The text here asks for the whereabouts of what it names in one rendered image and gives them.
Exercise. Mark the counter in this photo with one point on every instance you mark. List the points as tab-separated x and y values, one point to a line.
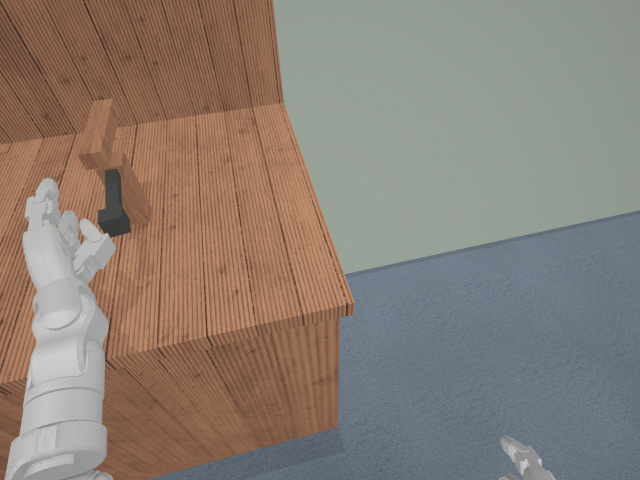
224	300

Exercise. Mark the robot left hand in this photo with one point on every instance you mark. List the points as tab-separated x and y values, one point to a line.
54	254

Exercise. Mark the robot right hand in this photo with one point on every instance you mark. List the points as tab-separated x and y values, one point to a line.
526	460

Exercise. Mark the tap lever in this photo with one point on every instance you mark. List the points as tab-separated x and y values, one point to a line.
113	219

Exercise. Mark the left robot forearm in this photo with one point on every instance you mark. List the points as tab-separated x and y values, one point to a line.
61	432

